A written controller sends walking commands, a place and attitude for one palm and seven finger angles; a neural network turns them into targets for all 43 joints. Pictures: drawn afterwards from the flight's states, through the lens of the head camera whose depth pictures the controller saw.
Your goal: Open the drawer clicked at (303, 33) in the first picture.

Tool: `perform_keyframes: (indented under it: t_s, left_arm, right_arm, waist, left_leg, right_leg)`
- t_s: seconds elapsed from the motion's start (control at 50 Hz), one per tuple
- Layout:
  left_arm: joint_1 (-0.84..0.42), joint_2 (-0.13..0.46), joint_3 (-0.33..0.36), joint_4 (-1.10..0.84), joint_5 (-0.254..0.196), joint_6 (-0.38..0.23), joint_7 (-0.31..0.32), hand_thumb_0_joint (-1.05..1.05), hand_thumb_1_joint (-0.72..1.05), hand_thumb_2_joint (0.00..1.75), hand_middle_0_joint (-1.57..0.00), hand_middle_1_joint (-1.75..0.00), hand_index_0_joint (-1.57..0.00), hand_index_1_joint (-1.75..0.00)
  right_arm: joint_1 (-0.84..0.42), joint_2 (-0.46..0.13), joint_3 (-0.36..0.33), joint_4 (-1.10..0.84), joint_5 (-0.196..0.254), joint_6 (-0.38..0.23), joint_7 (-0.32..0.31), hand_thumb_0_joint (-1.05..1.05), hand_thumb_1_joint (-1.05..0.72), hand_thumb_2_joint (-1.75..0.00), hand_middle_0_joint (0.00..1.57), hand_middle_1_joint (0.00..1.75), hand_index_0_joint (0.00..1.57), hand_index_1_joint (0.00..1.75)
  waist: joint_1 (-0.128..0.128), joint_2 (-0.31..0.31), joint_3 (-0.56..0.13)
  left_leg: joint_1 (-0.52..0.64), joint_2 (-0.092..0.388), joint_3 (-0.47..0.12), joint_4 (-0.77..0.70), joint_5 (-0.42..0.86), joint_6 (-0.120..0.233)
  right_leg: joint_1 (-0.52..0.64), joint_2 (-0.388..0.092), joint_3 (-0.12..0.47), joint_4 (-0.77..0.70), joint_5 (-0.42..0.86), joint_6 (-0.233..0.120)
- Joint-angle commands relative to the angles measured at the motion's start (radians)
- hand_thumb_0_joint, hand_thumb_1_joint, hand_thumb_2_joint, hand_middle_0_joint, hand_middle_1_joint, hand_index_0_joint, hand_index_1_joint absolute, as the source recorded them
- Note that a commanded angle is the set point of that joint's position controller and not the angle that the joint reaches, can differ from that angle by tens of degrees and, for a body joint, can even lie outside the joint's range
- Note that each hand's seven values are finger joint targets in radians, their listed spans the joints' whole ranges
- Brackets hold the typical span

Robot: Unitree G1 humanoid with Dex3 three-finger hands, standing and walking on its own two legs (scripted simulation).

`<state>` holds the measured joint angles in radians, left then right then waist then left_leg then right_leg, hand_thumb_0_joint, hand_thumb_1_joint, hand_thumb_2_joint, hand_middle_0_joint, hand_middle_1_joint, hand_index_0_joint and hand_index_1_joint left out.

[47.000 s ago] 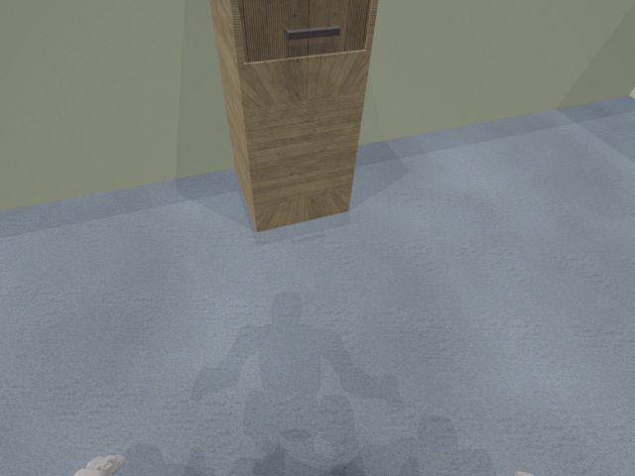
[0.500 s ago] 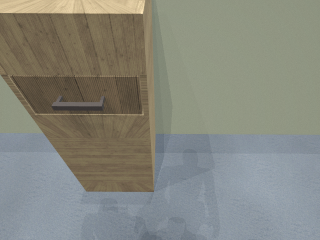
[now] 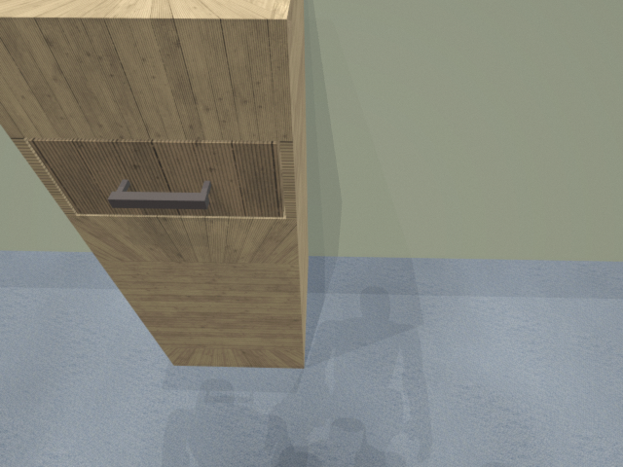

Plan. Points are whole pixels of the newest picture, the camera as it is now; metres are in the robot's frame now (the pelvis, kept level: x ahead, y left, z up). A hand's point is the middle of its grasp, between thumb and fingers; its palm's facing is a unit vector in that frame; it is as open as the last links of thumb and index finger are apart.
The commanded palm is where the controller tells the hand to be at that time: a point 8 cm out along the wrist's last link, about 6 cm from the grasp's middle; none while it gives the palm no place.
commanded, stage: shuffle to correct the standing spot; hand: left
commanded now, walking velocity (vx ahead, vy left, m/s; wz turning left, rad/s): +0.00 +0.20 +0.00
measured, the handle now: (162, 192) +0.50 +0.29 +0.05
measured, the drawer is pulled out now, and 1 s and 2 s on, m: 0.00 0.00 0.00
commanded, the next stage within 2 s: come to a stop and stand still in 0.04 s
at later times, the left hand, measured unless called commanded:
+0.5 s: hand out of the picture +0.00 +0.22 -0.18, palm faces +0.02 -0.98 -0.19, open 7.4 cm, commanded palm none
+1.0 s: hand out of the picture -0.02 +0.13 -0.17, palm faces +0.07 -0.99 -0.16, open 7.4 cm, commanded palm none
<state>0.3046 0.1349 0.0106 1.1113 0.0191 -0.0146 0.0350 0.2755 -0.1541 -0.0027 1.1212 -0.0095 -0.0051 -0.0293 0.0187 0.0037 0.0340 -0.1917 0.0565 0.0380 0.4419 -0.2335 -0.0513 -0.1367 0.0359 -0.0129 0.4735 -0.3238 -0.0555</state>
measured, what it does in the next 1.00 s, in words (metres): steps on the spot: right foot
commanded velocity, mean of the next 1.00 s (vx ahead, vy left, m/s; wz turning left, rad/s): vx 0.00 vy -0.03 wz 0.00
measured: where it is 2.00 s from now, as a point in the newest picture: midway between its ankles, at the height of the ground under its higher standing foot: outside the picture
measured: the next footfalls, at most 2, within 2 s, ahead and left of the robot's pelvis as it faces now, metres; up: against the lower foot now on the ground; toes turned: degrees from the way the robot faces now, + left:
right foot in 0.56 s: +0.05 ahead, -0.03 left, +0.00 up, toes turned +4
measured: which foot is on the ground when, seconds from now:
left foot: down 0.00-1.00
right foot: down 0.00-0.24, up 0.26-0.54, down 0.56-1.00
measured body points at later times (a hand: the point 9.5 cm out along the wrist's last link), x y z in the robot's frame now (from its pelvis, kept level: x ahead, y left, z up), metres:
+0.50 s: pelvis +0.00 +0.05 +0.00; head +0.03 +0.05 +0.45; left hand +0.00 +0.28 -0.16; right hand +0.02 -0.17 -0.16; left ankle +0.01 +0.16 -0.74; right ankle -0.04 -0.06 -0.73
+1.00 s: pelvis +0.01 -0.01 +0.00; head +0.02 -0.02 +0.45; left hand -0.02 +0.19 -0.16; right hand -0.01 -0.21 -0.17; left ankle +0.01 +0.16 -0.74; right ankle -0.03 -0.06 -0.74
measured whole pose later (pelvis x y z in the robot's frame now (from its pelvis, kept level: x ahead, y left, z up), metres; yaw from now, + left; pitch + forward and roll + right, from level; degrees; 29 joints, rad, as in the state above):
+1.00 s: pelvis +0.01 -0.01 +0.00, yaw +0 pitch -1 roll +1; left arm 0.34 0.09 0.00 1.14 0.01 -0.02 0.04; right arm 0.30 -0.10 0.00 1.17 -0.01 0.00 -0.04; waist 0.01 0.00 0.03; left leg -0.16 0.10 0.07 0.41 -0.22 -0.06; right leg -0.10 0.06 -0.10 0.41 -0.29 -0.10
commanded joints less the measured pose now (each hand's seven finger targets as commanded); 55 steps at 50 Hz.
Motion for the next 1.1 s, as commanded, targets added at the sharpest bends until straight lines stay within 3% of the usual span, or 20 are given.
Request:
perform_keyframes:
  t_s: [0.0,0.08,0.12,0.16,0.18,0.2,0.22,0.24,0.26,0.28,0.36,0.46,0.5,0.56,0.58,0.6,0.68,0.82,0.96,1.08]
  left_arm:
    - [0.081,0.174,0.047,-0.037,0.0,-0.004,0.015,0.0,0.9,0.9,-0.2,-0.3,-0.2,-0.3]
    - [0.099,0.194,0.073,-0.048,0.009,0.004,0.025,0.0,0.9,0.9,-0.2,-0.3,-0.2,-0.3]
    - [0.077,0.2,0.08,-0.062,0.014,0.006,0.026,0.0,0.9,0.9,-0.2,-0.3,-0.2,-0.3]
    - [0.016,0.179,0.071,-0.083,0.014,0.011,0.021,0.0,0.9,0.9,-0.2,-0.3,-0.2,-0.3]
    - [-0.001,0.137,0.06,-0.096,0.012,0.018,0.018,0.0,0.9,0.9,-0.2,-0.3,-0.2,-0.3]
    - [0.023,0.084,0.048,-0.104,0.005,0.022,0.013,0.0,0.9,0.9,-0.2,-0.3,-0.2,-0.3]
    - [0.049,0.059,0.039,-0.096,0.002,0.022,0.014,0.0,0.9,0.9,-0.2,-0.3,-0.2,-0.3]
    - [0.054,0.072,0.036,-0.083,0.006,0.024,0.014,0.0,0.9,0.9,-0.2,-0.3,-0.2,-0.3]
    - [0.053,0.08,0.036,-0.076,0.006,0.025,0.007,0.0,0.9,0.9,-0.2,-0.3,-0.2,-0.3]
    - [0.043,0.073,0.033,-0.065,0.01,0.025,0.0,0.0,0.9,0.9,-0.2,-0.3,-0.2,-0.3]
    - [0.067,0.04,0.018,-0.033,0.005,0.023,-0.011,0.0,0.9,0.9,-0.2,-0.3,-0.2,-0.3]
    - [0.049,0.051,0.024,-0.04,0.004,0.029,-0.015,0.0,0.9,0.9,-0.2,-0.3,-0.2,-0.3]
    - [0.087,0.056,0.026,-0.026,0.004,0.019,-0.013,0.0,0.9,0.9,-0.2,-0.3,-0.2,-0.3]
    - [0.083,0.103,0.022,-0.016,0.001,0.0,-0.005,0.0,0.9,0.9,-0.2,-0.3,-0.2,-0.3]
    - [0.069,0.094,0.018,-0.017,0.0,-0.005,-0.004,0.0,0.9,0.9,-0.2,-0.3,-0.2,-0.3]
    - [0.064,0.085,0.016,-0.014,-0.002,-0.008,-0.003,0.0,0.9,0.9,-0.2,-0.3,-0.2,-0.3]
    - [0.065,0.078,0.007,-0.003,-0.008,-0.013,0.001,0.0,0.9,0.9,-0.2,-0.3,-0.2,-0.3]
    - [0.094,0.078,0.005,0.01,-0.009,-0.017,0.006,0.0,0.9,0.9,-0.2,-0.3,-0.2,-0.3]
    - [0.121,0.069,0.009,0.015,-0.009,-0.019,0.011,0.0,0.9,0.9,-0.2,-0.3,-0.2,-0.3]
    - [0.139,0.053,0.008,0.024,-0.008,-0.017,0.013,0.0,0.9,0.9,-0.2,-0.3,-0.2,-0.3]
  right_arm:
    - [0.038,-0.079,-0.032,-0.065,-0.005,0.011,-0.001,0.0,-0.9,-0.9,0.2,0.3,0.2,0.3]
    - [0.006,-0.082,-0.046,-0.106,-0.006,0.019,0.002,0.0,-0.9,-0.9,0.2,0.3,0.2,0.3]
    - [0.006,-0.076,-0.05,-0.122,-0.004,0.019,0.007,0.0,-0.9,-0.9,0.2,0.3,0.2,0.3]
    - [0.085,-0.053,-0.047,-0.1,-0.001,0.007,0.009,0.0,-0.9,-0.9,0.2,0.3,0.2,0.3]
    - [0.142,-0.064,-0.047,-0.075,-0.004,-0.005,0.007,0.0,-0.9,-0.9,0.2,0.3,0.2,0.3]
    - [0.169,-0.121,-0.055,-0.07,-0.016,-0.014,0.003,0.0,-0.9,-0.9,0.2,0.3,0.2,0.3]
    - [0.146,-0.148,-0.057,-0.076,-0.016,-0.011,-0.002,0.0,-0.9,-0.9,0.2,0.3,0.2,0.3]
    - [0.102,-0.149,-0.054,-0.085,-0.017,-0.014,-0.003,0.0,-0.9,-0.9,0.2,0.3,0.2,0.3]
    - [0.048,-0.157,-0.054,-0.102,-0.015,-0.021,-0.006,0.0,-0.9,-0.9,0.2,0.3,0.2,0.3]
    - [0.025,-0.135,-0.048,-0.103,-0.017,-0.022,-0.008,0.0,-0.9,-0.9,0.2,0.3,0.2,0.3]
    - [0.023,-0.117,-0.037,-0.081,-0.018,-0.023,-0.015,0.0,-0.9,-0.9,0.2,0.3,0.2,0.3]
    - [0.058,-0.139,-0.052,-0.05,-0.019,-0.015,-0.02,0.0,-0.9,-0.9,0.2,0.3,0.2,0.3]
    - [0.051,-0.131,-0.05,-0.045,-0.013,-0.017,-0.02,0.0,-0.9,-0.9,0.2,0.3,0.2,0.3]
    - [0.05,-0.06,-0.033,-0.043,-0.002,-0.023,-0.012,0.0,-0.9,-0.9,0.2,0.3,0.2,0.3]
    - [0.05,-0.048,-0.029,-0.033,-0.005,-0.018,-0.012,0.0,-0.9,-0.9,0.2,0.3,0.2,0.3]
    - [0.046,-0.046,-0.027,-0.024,-0.006,-0.015,-0.012,0.0,-0.9,-0.9,0.2,0.3,0.2,0.3]
    - [0.065,-0.025,-0.014,0.009,-0.005,-0.012,-0.011,0.0,-0.9,-0.9,0.2,0.3,0.2,0.3]
    - [0.085,-0.013,-0.008,0.027,-0.004,-0.004,-0.014,0.0,-0.9,-0.9,0.2,0.3,0.2,0.3]
    - [0.101,-0.005,-0.009,0.028,-0.003,-0.001,-0.02,0.0,-0.9,-0.9,0.2,0.3,0.2,0.3]
    - [0.113,0.003,-0.008,0.03,-0.001,0.002,-0.023,0.0,-0.9,-0.9,0.2,0.3,0.2,0.3]
  waist:
    - [0.011,-0.085,0.038]
    - [0.034,-0.168,0.06]
    - [0.024,-0.184,0.067]
    - [-0.028,-0.175,0.041]
    - [-0.046,-0.067,0.024]
    - [-0.038,0.14,-0.008]
    - [-0.023,0.209,-0.025]
    - [-0.017,0.158,-0.018]
    - [-0.003,0.16,0.006]
    - [-0.001,0.112,0.034]
    - [-0.009,0.085,0.014]
    - [-0.027,0.087,-0.013]
    - [-0.005,0.059,-0.033]
    - [-0.02,-0.033,-0.056]
    - [-0.026,-0.098,-0.052]
    - [-0.022,-0.103,-0.028]
    - [-0.02,-0.027,0.023]
    - [-0.016,-0.038,0.072]
    - [-0.014,-0.039,0.058]
    - [-0.014,-0.039,0.081]
  left_leg:
    - [-0.081,-0.001,0.027,0.077,0.047,0.028]
    - [-0.207,-0.007,0.016,0.198,-0.136,0.027]
    - [-0.199,-0.005,0.003,0.193,-0.157,0.03]
    - [-0.018,-0.01,0.013,0.016,-0.009,0.039]
    - [0.082,0.029,-0.026,-0.038,0.121,0.055]
    - [0.113,0.164,-0.194,-0.088,0.259,0.113]
    - [0.064,0.252,-0.275,-0.179,0.226,0.183]
    - [-0.009,0.26,-0.277,-0.228,0.056,0.208]
    - [-0.053,0.255,-0.288,-0.26,-0.047,0.219]
    - [-0.073,0.252,-0.288,-0.258,-0.057,0.221]
    - [-0.002,0.22,-0.183,-0.212,0.139,0.211]
    - [0.039,0.22,-0.15,-0.139,0.281,0.2]
    - [0.019,0.182,-0.101,-0.072,0.341,0.164]
    - [-0.013,0.067,0.007,-0.013,0.202,0.077]
    - [0.009,0.059,0.009,-0.02,0.177,0.066]
    - [0.018,0.058,0.013,-0.013,0.172,0.062]
    - [0.037,0.064,0.007,-0.051,0.168,0.055]
    - [0.031,0.055,0.021,-0.056,0.114,0.043]
    - [0.029,0.046,0.032,-0.041,0.098,0.037]
    - [0.029,0.048,0.028,-0.04,0.093,0.037]
  right_leg:
    - [-0.039,-0.27,0.225,-0.113,0.398,-0.06]
    - [0.002,-0.373,0.296,-0.098,0.533,-0.14]
    - [-0.036,-0.385,0.283,-0.078,0.538,-0.146]
    - [-0.146,-0.297,0.186,-0.007,0.447,-0.087]
    - [-0.218,-0.195,0.108,0.078,0.255,-0.042]
    - [-0.276,-0.084,0.005,0.193,-0.03,0.013]
    - [-0.261,-0.06,-0.024,0.298,-0.229,0.038]
    - [-0.209,-0.079,0.008,0.357,-0.241,0.028]
    - [-0.214,-0.095,0.025,0.377,-0.208,0.026]
    - [-0.229,-0.099,0.032,0.387,-0.176,0.026]
    - [-0.212,-0.105,0.01,0.288,-0.12,0.051]
    - [-0.17,-0.091,-0.024,0.134,-0.073,0.055]
    - [-0.086,-0.089,-0.025,-0.014,0.089,0.053]
    - [-0.027,-0.181,0.062,-0.064,0.365,0.013]
    - [-0.038,-0.167,0.055,-0.069,0.375,0.01]
    - [-0.061,-0.169,0.058,-0.08,0.384,0.007]
    - [-0.074,-0.152,0.05,-0.119,0.338,0.009]
    - [-0.078,-0.152,0.068,-0.18,0.318,0.026]
    - [-0.041,-0.156,0.068,-0.195,0.401,0.05]
    - [-0.053,-0.15,0.066,-0.215,0.353,0.057]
